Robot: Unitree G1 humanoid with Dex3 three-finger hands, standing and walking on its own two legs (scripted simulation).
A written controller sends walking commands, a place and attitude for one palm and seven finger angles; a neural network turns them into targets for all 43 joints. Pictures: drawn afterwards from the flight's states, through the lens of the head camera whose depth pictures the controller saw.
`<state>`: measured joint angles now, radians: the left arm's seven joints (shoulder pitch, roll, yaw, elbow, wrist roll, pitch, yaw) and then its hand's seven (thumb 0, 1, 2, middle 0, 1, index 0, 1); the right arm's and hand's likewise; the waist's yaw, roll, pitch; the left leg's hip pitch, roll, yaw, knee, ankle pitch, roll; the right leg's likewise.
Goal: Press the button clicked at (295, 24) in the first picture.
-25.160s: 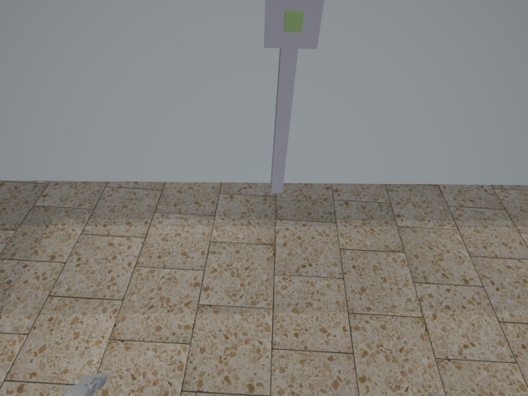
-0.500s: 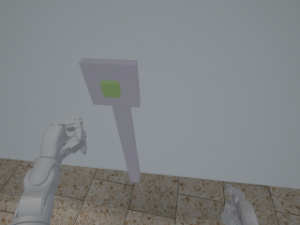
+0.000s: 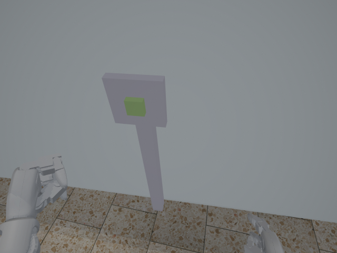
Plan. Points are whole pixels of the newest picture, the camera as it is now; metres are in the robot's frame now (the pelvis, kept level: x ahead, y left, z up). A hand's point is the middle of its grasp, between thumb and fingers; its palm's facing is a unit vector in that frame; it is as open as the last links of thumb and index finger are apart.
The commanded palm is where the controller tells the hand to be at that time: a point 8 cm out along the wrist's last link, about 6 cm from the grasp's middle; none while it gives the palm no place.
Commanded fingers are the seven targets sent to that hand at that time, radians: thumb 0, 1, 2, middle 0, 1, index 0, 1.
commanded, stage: draw the hand back to the body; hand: left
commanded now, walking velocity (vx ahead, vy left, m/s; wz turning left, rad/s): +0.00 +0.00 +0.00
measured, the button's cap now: (135, 106) +0.50 +0.16 +0.08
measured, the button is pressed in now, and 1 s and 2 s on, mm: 0 0 0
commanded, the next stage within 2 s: step back with the hand held close in 0.42 s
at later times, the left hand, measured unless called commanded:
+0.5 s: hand (46, 195) +0.17 +0.23 +0.15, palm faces +0.40 -0.82 -0.40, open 3.1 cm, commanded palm +0.12 +0.28 +0.17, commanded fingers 0.00 0.90 0.90 -1.30 -1.50 -1.30 -1.50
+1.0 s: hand (30, 205) +0.15 +0.25 +0.16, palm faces +0.31 -0.79 -0.52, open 3.1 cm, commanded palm +0.09 +0.29 +0.17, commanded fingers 0.00 0.90 0.90 -1.30 -1.50 -1.30 -1.50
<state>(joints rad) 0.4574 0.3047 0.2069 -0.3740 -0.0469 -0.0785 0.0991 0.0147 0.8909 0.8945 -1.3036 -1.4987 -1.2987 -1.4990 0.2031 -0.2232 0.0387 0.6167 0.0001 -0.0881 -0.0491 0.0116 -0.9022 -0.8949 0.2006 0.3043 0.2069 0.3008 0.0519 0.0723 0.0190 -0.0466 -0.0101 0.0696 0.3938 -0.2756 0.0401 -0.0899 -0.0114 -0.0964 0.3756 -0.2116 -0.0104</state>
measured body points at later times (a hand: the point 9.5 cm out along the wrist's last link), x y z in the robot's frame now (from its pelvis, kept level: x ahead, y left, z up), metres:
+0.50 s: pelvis +0.00 +0.00 +0.00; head -0.03 -0.02 +0.45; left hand +0.14 +0.28 +0.18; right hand +0.19 -0.21 -0.08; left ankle -0.03 +0.09 -0.74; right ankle +0.00 -0.11 -0.74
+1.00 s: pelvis -0.04 +0.01 -0.01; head -0.02 +0.01 +0.44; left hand +0.12 +0.29 +0.18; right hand +0.14 -0.23 -0.08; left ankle -0.03 +0.09 -0.74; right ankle +0.00 -0.11 -0.74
